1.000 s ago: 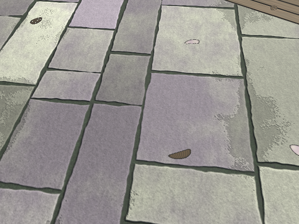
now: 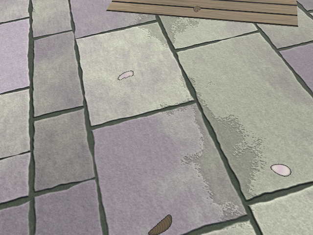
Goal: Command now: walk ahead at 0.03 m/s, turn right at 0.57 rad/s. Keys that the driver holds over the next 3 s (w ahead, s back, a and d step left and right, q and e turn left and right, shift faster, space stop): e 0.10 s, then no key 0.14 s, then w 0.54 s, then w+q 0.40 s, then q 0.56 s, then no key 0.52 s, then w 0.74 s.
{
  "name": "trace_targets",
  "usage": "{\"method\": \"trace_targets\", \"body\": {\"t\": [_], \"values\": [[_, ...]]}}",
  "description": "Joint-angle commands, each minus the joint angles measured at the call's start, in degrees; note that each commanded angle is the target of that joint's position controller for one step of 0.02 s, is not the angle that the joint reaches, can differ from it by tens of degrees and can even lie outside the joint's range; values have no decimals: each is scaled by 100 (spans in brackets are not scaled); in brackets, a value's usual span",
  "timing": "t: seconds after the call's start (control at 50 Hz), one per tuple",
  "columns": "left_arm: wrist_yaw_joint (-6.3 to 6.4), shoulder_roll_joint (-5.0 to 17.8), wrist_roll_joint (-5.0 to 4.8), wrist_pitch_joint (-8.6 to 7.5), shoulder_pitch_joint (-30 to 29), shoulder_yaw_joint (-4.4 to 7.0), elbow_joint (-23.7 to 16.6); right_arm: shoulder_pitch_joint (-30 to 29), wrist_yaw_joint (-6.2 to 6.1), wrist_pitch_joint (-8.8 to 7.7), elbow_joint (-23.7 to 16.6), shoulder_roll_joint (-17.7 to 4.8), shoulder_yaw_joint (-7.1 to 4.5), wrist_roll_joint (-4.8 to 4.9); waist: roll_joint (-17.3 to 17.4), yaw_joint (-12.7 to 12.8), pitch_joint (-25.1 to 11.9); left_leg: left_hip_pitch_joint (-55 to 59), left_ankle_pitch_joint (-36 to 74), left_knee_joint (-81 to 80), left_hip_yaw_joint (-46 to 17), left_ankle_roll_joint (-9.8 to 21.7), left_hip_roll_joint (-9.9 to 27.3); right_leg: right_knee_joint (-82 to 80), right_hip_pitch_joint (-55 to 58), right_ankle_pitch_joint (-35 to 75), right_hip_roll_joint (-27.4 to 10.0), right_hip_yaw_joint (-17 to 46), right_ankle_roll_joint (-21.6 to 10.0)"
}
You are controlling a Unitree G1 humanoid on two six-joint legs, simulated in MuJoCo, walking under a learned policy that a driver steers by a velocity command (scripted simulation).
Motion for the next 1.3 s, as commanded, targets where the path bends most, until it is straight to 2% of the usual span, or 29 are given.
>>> {"method": "trace_targets", "body": {"t": [0.02, 0.12, 0.24, 0.32, 0.34, 0.36, 0.38, 0.4, 0.42, 0.46, 0.48, 0.56, 0.66, 0.7, 0.74, 0.76, 0.78, 0.8, 0.82, 0.86, 0.9, 1.0, 1.08, 1.16, 1.2, 1.24, 1.26, 1.28, 1.3], "values": [[116, 912, -45, -115, -209, 193, -465, -71, -85, -66, -346, -604, -170, -32, -809, -122, -986, -781, 453, 485, -532, 15, -9, -1011, 1283, 2661, -1385, 1686, -1074], [202, 982, -56, -83, -73, 199, -496, -78, -59, -83, -386, -359, -91, 21, -838, -38, -1028, -491, 860, -820, -618, -87, -163, -1020, 1401, 2086, -1240, 1760, -1062], [138, 903, 39, -15, -163, 108, -477, 19, 63, -93, -350, -426, -51, 69, -1048, 104, -863, 586, 758, -1890, -457, -57, -177, -939, 846, 1626, -1180, 1909, -1051], [123, 614, -19, 3, -77, -61, -338, 470, 219, -221, -182, -283, 8, 46, -863, -129, -710, 1941, 1397, -3591, -94, 305, -314, -945, 106, -1587, -706, 1983, -632], [124, 427, 16, -31, -39, -127, -315, 815, 214, -261, -108, -459, -19, -19, -514, -210, -685, 2444, 1011, -3808, -689, 534, 237, -401, -393, -2031, -389, 1771, -372], [109, 159, 16, -103, -26, -182, -427, 1309, 186, -289, 16, -964, -115, -79, 517, -164, -698, 2864, 95, -4266, -2023, 1095, 1200, 1041, -1243, -2130, 402, 722, -5], [112, 518, -99, -216, -532, -91, -715, 1570, 231, -346, 109, -1333, -231, -141, 1282, -442, -160, 2550, -1046, -5152, -3797, 1913, 2052, 2019, -2266, -2291, 517, 479, 109], [117, 857, -189, -303, -662, 29, -687, 1299, 192, -438, -13, -1057, -161, -127, 879, -386, 258, 2400, -1385, -5259, -3851, 1967, 2042, 2671, -2570, -1842, 188, 887, 94], [84, 876, -169, -332, -456, 67, -569, 1043, 138, -485, -63, -843, -103, -33, 801, -184, 295, 2487, -1163, -5225, -3364, 1735, 1782, 2872, -2704, -1350, 33, 835, 119], [21, 686, -65, -389, -416, 53, -482, 1037, 92, -511, -78, -640, -44, 84, 701, -192, 222, 2686, -476, -5304, -2636, 1445, 1449, 2765, -2751, -637, -262, 566, 218], [-5, 534, -43, -432, -534, 24, -481, 1163, 82, -520, -43, -592, -28, 74, 617, -263, 167, 2637, -12, -5363, -2267, 1372, 1280, 2642, -2572, -306, -309, 387, 270], [-77, 99, -83, -531, -936, -113, -569, 1480, 87, -520, 26, -660, -47, 93, 612, -483, 8, 2417, 1332, -5345, -1247, 1290, 912, 1260, -1676, 368, -288, -69, 407], [-174, 251, -178, -553, -1118, -119, -663, 1793, 166, -474, 102, -918, -109, 192, 677, -562, 113, 2259, 1449, -5194, -1202, 1377, 1193, 208, -831, 335, -207, -242, 304], [-185, 383, -190, -563, -773, -68, -586, 1699, 179, -430, 107, -960, -119, 232, 645, -267, 86, 2166, 1654, -4952, -1178, 1274, 1283, -151, -207, 432, -159, -279, 118], [-110, 756, -176, -546, 427, 140, -221, 1641, 185, -431, 94, -713, -25, 182, 387, 349, -532, 1758, 3038, -3552, -690, 990, 886, -361, 1525, 358, -62, -258, -164], [-42, 1175, -100, -530, 1471, 261, -59, 1548, 198, -457, -83, -316, 128, 43, -506, 780, -1381, 791, 2303, -1557, -240, 675, 495, -434, 3007, -20, -1196, 1093, -566], [-90, 1627, -31, -519, 1777, 316, 23, 1841, 173, -592, -305, 103, 241, 99, -2158, 560, -1837, -1035, -271, 210, -216, 421, -369, -1405, 3975, -1414, -2334, 3809, -1387], [-128, 1090, -30, -573, 1548, 164, -15, 1589, 188, -667, -259, -558, 81, 247, -1420, 629, -1365, -1604, -332, 1026, -815, 496, -65, -1664, 3527, -1965, -2308, 3907, -1318], [-131, 798, -39, -605, 1163, 60, -65, 1331, 228, -697, -333, -726, 27, 326, -1200, 494, -767, -1821, 206, 1119, -826, 642, 182, -1686, 2995, -1696, -2135, 3078, -1100], [-153, 509, -5, -638, 570, -34, -126, 1185, 227, -642, -288, -561, 25, 209, -753, 221, -287, -1470, 1065, 669, -773, 623, 519, -1954, 2046, -575, -1675, 1911, -875], [-142, 400, 42, -707, 371, -51, -80, 1301, 252, -503, -241, -361, 34, 214, -823, 16, -181, -1054, 1489, 467, -831, 559, 595, -2205, 1548, 247, -1459, 1154, -758], [-65, 514, 86, -803, 515, 2, 148, 906, 249, -365, -468, -172, 56, 165, -488, -16, 46, -1445, 2543, -512, -1011, 336, 398, -2414, 1454, 1456, -1415, 84, -763], [18, 639, 34, -787, 634, 19, 257, 116, 386, -406, -787, -18, 157, 114, -392, 242, 262, -1069, 3497, -1890, -439, 391, 285, -2562, 1436, 1657, -1319, -639, -588], [54, 749, -54, -630, 1026, 59, 462, -466, 549, -421, -1195, 19, 205, 143, -346, 404, 382, -1305, 3116, -2540, -145, 623, 174, -2160, 2382, 2420, -1579, -921, -508], [106, 897, -58, -507, 913, 90, 426, -403, 623, -417, -1341, -124, 138, 136, -516, 215, 204, -954, 2565, -2667, 181, 799, -119, -1485, 2691, 4319, -1610, -1097, -377], [199, 1055, -47, -362, 808, 117, 328, 532, 623, -404, -1218, -473, -48, 115, -789, -289, -476, 274, 2178, -2642, 474, 1000, -614, 22, 2691, 6211, -1493, -1161, -182], [229, 1068, -84, -344, 684, 101, 256, 1386, 551, -410, -1038, -790, -214, 99, -704, -760, -926, 1619, 2809, -3124, 341, 1194, -751, 1263, 2092, 5834, -1269, -1240, 37], [220, 811, 47, -419, 859, 5, 109, 1891, 400, -349, -969, -1239, -339, 63, 92, -831, -1522, 3414, 4477, -3016, -920, 1540, 121, 3073, 599, 2881, -855, -1201, 377], [88, 126, 149, -585, 1558, -240, -120, 1453, 357, -355, -1261, -1686, -345, -45, 1390, -109, -2546, 5416, 6065, -3143, -4171, 3050, 1934, 5498, -1656, -2524, 415, -408, 790]]}}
